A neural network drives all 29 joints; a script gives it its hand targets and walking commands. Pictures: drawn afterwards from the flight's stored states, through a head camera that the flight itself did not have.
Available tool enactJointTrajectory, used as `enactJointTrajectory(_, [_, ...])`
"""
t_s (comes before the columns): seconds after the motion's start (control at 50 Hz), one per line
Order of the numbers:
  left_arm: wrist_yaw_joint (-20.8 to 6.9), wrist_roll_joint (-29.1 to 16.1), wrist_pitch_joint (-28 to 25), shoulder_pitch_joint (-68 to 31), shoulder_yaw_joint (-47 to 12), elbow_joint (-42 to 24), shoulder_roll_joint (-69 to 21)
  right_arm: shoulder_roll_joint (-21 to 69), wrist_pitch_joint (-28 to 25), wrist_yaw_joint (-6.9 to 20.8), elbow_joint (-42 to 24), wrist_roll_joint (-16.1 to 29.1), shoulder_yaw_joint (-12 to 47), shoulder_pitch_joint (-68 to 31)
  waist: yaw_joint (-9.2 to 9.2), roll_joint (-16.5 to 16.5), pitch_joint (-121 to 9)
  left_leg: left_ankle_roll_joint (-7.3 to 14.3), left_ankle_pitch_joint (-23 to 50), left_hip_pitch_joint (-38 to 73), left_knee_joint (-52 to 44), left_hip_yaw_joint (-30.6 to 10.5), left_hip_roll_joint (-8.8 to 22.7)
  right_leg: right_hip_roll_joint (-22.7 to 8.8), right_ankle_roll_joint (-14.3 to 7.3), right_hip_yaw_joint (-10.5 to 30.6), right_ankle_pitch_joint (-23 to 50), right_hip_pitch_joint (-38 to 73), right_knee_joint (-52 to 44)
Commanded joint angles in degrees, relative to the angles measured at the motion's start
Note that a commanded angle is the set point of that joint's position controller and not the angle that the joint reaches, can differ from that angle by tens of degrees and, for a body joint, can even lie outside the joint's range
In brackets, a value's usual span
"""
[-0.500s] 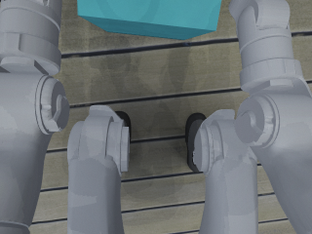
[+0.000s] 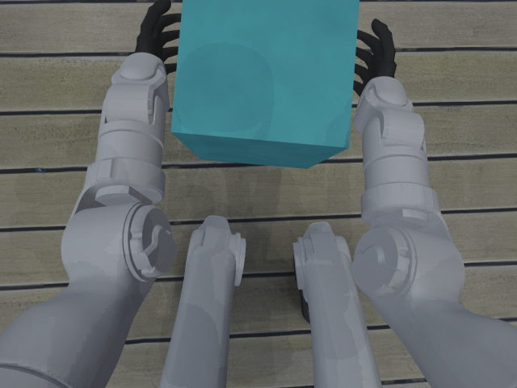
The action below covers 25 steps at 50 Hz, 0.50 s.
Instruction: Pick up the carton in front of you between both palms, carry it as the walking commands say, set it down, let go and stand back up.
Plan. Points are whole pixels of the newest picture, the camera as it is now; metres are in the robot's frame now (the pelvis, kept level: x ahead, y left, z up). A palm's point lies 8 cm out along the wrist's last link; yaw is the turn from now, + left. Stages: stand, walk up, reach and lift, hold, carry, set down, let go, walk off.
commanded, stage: reach and lift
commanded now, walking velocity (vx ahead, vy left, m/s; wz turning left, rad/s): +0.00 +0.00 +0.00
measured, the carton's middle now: (262, 92) +0.52 +0.04 -0.15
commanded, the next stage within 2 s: none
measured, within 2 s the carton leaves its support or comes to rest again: neither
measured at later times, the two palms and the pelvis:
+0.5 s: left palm (114, 19) +0.49 +0.17 +0.07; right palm (453, 51) +0.49 -0.13 +0.07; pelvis +0.04 +0.00 +0.11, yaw +1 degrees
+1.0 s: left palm out of the picture +0.43 +0.16 +0.22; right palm out of the picture +0.44 -0.13 +0.22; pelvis +0.09 +0.00 +0.25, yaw +2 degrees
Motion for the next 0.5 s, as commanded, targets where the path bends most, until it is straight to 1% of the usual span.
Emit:
enactJointTrajectory(0.0, [-12.8,-10.8,-2.2,-36.0,-22.4,-3.4,-58.8,53.6,-1.4,14.1,-1.7,10.1,29.8,-45.0,0.1,3.4,-61.5,3.2,4.5,38.2,-13.7,11.9,-2.1,3.3,-3.5,-11.7,3.6,26.9,-12.8])
enactJointTrajectory(0.02, [-13.1,-11.6,-1.9,-37.6,-24.2,-4.6,-60.1,55.3,-1.3,14.1,-2.4,10.8,29.9,-45.0,0.6,4.5,-64.0,3.1,4.4,39.2,-14.7,12.5,-2.4,3.3,-3.7,-11.1,3.9,30.1,-14.0])
enactJointTrajectory(0.04, [-12.9,-13.3,-1.7,-38.1,-26.9,-9.1,-61.5,56.5,-0.5,14.4,-5.5,11.9,32.8,-46.2,0.21,4.4,-71.0,3.0,5.2,43.3,-15.3,12.8,-2.4,3.5,-3.2,-11.8,5.2,32.5,-14.0])
enactJointTrajectory(0.06, [-13.0,-13.6,-0.7,-36.1,-28.3,-7.0,-61.9,57.4,-0.2,14.9,-6.7,13.5,35.2,-45.0,0.75,4.0,-71.9,2.9,7.7,44.2,-16.2,12.4,-2.6,3.6,-2.6,-12.5,7.0,34.1,-14.0])
enactJointTrajectory(0.08, [-13.4,-13.5,-0.3,-35.1,-27.4,-7.7,-62.1,59.8,0.9,15.1,-6.2,14.6,36.5,-43.6,2.04,4.3,-73.5,3.0,8.5,44.7,-15.9,13.3,-2.5,2.8,-2.6,-11.2,7.3,36.0,-14.8])
enactJointTrajectory(0.1, [-13.5,-13.5,0.1,-34.2,-29.2,-9.2,-63.2,60.2,1.2,15.6,-3.6,14.0,36.1,-40.6,2.17,2.9,-73.9,2.8,10.4,46.6,-16.6,13.0,-2.2,3.1,-2.2,-11.7,8.1,37.0,-16.0])
enactJointTrajectory(0.12, [-14.0,-13.1,0.7,-32.5,-29.0,-8.6,-65.5,61.2,1.7,15.7,-7.0,14.1,38.3,-41.0,2.57,3.1,-75.0,2.9,9.8,48.7,-17.5,13.2,-2.3,3.3,-2.4,-11.2,8.3,38.8,-17.0])
enactJointTrajectory(0.14, [-14.3,-14.2,1.8,-30.6,-29.8,-7.0,-66.7,59.7,2.4,15.8,-5.9,13.6,37.9,-40.8,0.74,3.1,-74.3,2.3,7.7,47.3,-18.4,13.8,-2.6,3.3,-2.3,-12.2,6.1,39.3,-18.6])
enactJointTrajectory(0.16, [-14.5,-13.9,1.5,-31.5,-30.9,-13.1,-63.7,63.5,3.2,16.0,-6.6,14.6,40.4,-39.3,4.7,1.8,-78.0,2.9,10.2,50.5,-19.0,13.9,-2.8,3.0,-1.9,-11.4,7.8,41.0,-18.5])
enactJointTrajectory(0.18, [-14.7,-15.5,2.5,-31.3,-33.0,-11.2,-66.7,62.2,3.2,16.1,-6.5,14.3,38.8,-35.2,-0.74,2.7,-75.0,2.4,11.2,49.5,-19.4,13.1,-2.1,3.3,-2.1,-11.8,10.3,41.9,-20.1])
enactJointTrajectory(0.2, [-14.7,-16.1,1.9,-31.0,-34.0,-15.9,-66.4,64.4,3.4,16.0,-6.6,15.0,40.7,-34.2,2.36,2.8,-76.9,2.2,12.5,53.0,-20.0,13.4,-2.5,3.3,-2.1,-10.9,10.7,42.5,-19.9])
enactJointTrajectory(0.22, [-14.7,-15.7,2.2,-28.8,-33.2,-11.2,-68.7,63.8,3.2,16.1,-8.0,14.0,42.0,-32.6,0.87,2.0,-74.6,2.2,13.2,52.1,-20.3,13.0,-2.1,3.1,-2.0,-10.6,11.4,43.8,-21.4])
enactJointTrajectory(0.24, [-14.6,-16.0,1.9,-26.0,-33.5,-12.0,-68.7,62.4,3.0,16.5,-8.7,13.7,41.2,-31.7,-1.03,1.0,-73.8,1.9,13.7,52.1,-21.0,12.1,-2.3,3.4,-2.2,-11.7,11.8,43.0,-21.5])
enactJointTrajectory(0.26, [-14.7,-14.7,1.6,-22.0,-33.2,-10.7,-69.2,64.9,2.7,16.7,-8.4,14.6,41.9,-29.9,2.21,3.6,-71.5,1.9,15.3,53.5,-21.5,13.0,-2.4,2.9,-2.0,-9.8,12.7,43.2,-23.0])
enactJointTrajectory(0.28, [-14.6,-14.6,1.8,-19.8,-32.4,-8.4,-70.4,62.4,2.2,16.8,-8.7,13.9,41.6,-29.9,0.61,3.2,-68.4,1.8,16.0,53.9,-22.7,12.0,-2.4,2.7,-2.1,-10.3,13.2,42.5,-24.1])
enactJointTrajectory(0.3, [-14.6,-14.2,1.4,-19.1,-32.4,-9.6,-69.5,63.8,2.6,16.9,-7.4,14.0,42.0,-27.7,2.33,2.6,-67.1,1.9,15.5,54.3,-24.2,12.2,-2.3,2.9,-1.9,-9.3,13.0,44.1,-24.9])
enactJointTrajectory(0.32, [-14.6,-13.7,1.3,-15.5,-30.9,-7.6,-70.2,63.9,2.0,16.8,-8.2,14.6,42.5,-25.9,2.47,1.9,-64.6,2.2,15.2,54.2,-24.9,11.9,-2.5,3.1,-1.8,-8.8,13.8,45.0,-26.0])
enactJointTrajectory(0.34, [-14.7,-13.9,0.7,-15.6,-31.6,-8.0,-70.2,63.9,1.5,16.7,-7.6,13.4,42.5,-24.0,0.6,0.6,-64.6,2.1,16.5,53.3,-25.0,11.4,-2.5,3.0,-1.9,-8.9,15.5,46.0,-26.8])
enactJointTrajectory(0.36, [-14.5,-13.3,0.5,-14.7,-32.0,-8.5,-71.1,64.4,1.3,16.5,-7.3,13.0,41.2,-21.8,1.1,2.8,-63.2,1.8,16.5,54.7,-27.0,11.3,-2.6,2.6,-2.2,-8.1,16.1,47.9,-28.1])
enactJointTrajectory(0.38, [-14.3,-14.0,0.0,-14.9,-33.6,-10.6,-70.6,64.0,0.8,16.5,-8.4,13.0,43.1,-21.6,1.31,1.4,-64.0,2.2,18.0,57.0,-27.4,10.6,-2.6,2.6,-1.8,-8.7,17.1,47.6,-27.9])
enactJointTrajectory(0.4, [-13.9,-14.2,-0.2,-13.6,-33.6,-10.1,-71.6,63.5,0.5,16.6,-6.6,13.4,42.9,-19.5,0.66,1.8,-62.9,1.9,19.2,59.5,-28.6,9.7,-2.3,2.9,-2.3,-8.4,16.7,47.1,-29.6])
enactJointTrajectory(0.42, [-13.7,-14.3,-0.7,-11.7,-32.4,-9.4,-71.6,63.3,-0.1,16.5,-8.2,13.4,42.9,-19.6,1.49,2.2,-62.7,1.7,18.6,60.2,-30.2,10.3,-2.8,3.1,-2.5,-8.2,16.0,48.9,-30.5])
enactJointTrajectory(0.44, [-13.1,-13.9,-1.1,-11.3,-34.3,-11.3,-72.3,66.4,-0.2,16.6,-7.4,13.7,42.4,-16.9,2.35,2.7,-63.0,2.3,19.1,63.1,-30.9,10.0,-2.9,3.3,-2.5,-8.1,16.0,49.3,-31.1])
enactJointTrajectory(0.46, [-12.6,-14.0,-1.2,-10.1,-34.2,-10.2,-71.1,65.1,-0.6,16.8,-5.3,13.5,42.5,-16.5,0.27,1.7,-58.9,2.2,18.3,63.6,-32.1,8.9,-2.5,3.4,-2.7,-8.4,14.8,47.9,-32.0])
enactJointTrajectory(0.48, [-12.6,-13.0,-1.3,-6.2,-33.8,-10.4,-72.5,64.9,-0.7,16.6,-6.4,12.7,42.7,-14.0,2.12,2.7,-58.7,2.0,18.3,64.0,-33.4,9.1,-2.9,3.3,-2.5,-7.5,15.1,50.8,-33.1])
